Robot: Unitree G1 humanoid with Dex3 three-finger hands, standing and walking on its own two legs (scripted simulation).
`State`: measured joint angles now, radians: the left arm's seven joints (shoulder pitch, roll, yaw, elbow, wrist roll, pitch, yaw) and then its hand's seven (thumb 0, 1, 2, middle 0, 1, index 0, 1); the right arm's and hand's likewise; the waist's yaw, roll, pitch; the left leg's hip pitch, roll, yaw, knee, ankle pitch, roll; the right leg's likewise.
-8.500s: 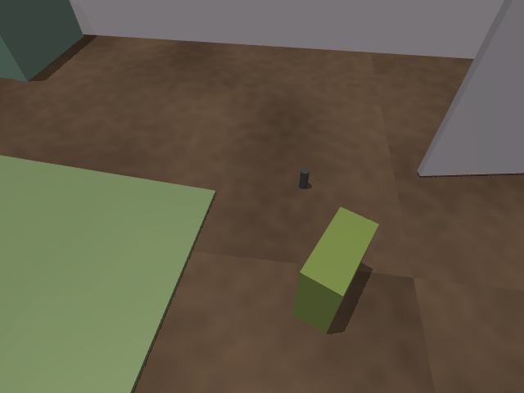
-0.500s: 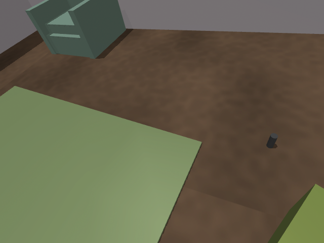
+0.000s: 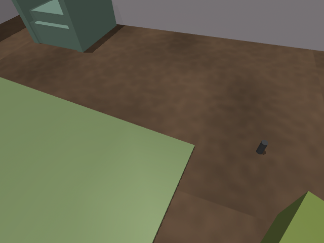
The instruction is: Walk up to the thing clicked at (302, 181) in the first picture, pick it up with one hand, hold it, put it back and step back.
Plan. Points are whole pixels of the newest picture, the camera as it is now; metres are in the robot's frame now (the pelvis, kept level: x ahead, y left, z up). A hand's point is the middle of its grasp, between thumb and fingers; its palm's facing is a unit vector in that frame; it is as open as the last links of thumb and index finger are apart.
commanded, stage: walk up
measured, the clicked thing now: (262, 147) +0.86 -0.64 -0.71
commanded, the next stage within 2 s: stand in 0.76 s
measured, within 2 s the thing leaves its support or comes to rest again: neither
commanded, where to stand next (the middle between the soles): +0.07 +0.04 m, yaw -3 degrees
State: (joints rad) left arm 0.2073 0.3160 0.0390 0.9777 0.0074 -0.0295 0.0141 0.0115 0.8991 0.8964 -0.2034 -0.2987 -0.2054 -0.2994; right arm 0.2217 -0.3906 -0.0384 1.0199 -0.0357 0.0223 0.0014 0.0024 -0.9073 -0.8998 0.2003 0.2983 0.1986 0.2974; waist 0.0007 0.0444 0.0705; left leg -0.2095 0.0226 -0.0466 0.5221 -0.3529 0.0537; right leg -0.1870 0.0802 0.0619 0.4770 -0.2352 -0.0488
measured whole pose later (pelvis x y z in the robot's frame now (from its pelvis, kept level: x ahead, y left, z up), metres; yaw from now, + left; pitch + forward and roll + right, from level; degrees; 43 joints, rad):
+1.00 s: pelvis -0.01 +0.01 +0.01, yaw -2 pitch -3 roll +1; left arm 0.08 0.34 0.01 1.13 0.00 -0.01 0.00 0.01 0.90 0.90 -0.20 -0.30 -0.20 -0.30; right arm 0.17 -0.34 -0.02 1.16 -0.01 -0.01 0.00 0.01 -0.91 -0.90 0.20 0.30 0.20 0.30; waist -0.03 -0.03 0.06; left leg -0.13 -0.02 -0.01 0.32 -0.23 0.05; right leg -0.15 0.03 0.12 0.34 -0.14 -0.01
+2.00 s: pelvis +0.01 -0.02 +0.01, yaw +2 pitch -2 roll +1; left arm 0.11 0.34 0.01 1.14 0.01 -0.02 0.01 0.01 0.90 0.90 -0.20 -0.30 -0.20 -0.30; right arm 0.14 -0.35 -0.01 1.13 -0.01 0.00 0.00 0.00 -0.91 -0.90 0.20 0.30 0.20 0.30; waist -0.01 0.01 0.04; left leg -0.13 0.02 -0.08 0.33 -0.24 0.04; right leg -0.10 0.07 0.04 0.30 -0.16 -0.06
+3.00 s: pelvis +0.01 -0.03 +0.01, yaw +3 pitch -3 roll +1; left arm 0.12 0.34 0.02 1.15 0.01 -0.01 0.01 0.01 0.90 0.90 -0.20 -0.30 -0.20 -0.30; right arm 0.17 -0.35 0.00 1.11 -0.01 0.00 -0.01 0.00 -0.91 -0.90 0.20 0.30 0.20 0.30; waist -0.01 0.02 0.05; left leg -0.13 0.02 -0.11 0.33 -0.24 0.03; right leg -0.09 0.08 0.02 0.29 -0.15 -0.07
